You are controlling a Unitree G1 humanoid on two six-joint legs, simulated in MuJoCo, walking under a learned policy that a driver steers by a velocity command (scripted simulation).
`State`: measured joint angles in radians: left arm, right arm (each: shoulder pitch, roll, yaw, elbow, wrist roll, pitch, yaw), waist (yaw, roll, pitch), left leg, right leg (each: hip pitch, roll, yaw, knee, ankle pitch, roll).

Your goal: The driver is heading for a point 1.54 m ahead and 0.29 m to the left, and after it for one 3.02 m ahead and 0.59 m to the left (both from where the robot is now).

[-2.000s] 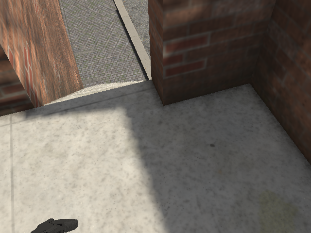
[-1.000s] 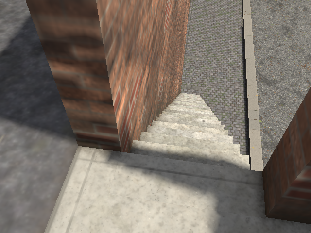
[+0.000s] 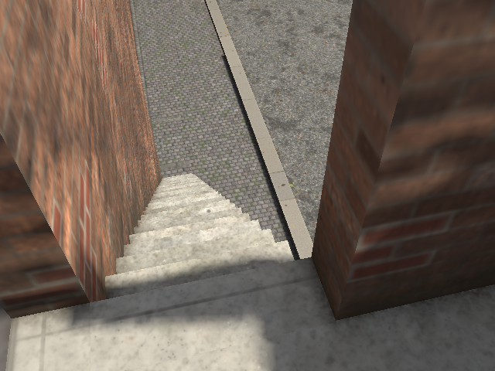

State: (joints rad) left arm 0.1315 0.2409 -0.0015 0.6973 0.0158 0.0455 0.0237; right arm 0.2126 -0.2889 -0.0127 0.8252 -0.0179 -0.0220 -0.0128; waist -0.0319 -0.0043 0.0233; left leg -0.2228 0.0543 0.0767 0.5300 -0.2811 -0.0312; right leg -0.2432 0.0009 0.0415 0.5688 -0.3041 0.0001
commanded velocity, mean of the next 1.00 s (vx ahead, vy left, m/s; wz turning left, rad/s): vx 0.13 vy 0.00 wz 0.08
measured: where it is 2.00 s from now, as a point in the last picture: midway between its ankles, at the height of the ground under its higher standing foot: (185, 315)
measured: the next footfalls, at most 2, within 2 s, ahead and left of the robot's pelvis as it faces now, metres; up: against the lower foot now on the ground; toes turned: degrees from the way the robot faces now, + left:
left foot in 1.20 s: +0.35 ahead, +0.20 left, +0.00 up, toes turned +19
right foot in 1.68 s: +0.70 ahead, +0.09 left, +0.00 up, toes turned +15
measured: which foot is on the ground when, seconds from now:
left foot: down 0.00-0.74, up 0.76-1.00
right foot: down 0.00-1.00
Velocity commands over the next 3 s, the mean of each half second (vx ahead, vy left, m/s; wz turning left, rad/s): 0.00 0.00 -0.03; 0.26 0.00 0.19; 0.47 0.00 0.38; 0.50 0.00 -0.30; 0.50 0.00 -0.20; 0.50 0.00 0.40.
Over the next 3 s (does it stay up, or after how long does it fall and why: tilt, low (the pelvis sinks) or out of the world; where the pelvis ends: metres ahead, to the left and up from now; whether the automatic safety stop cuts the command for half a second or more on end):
stays up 1.04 0.23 -0.41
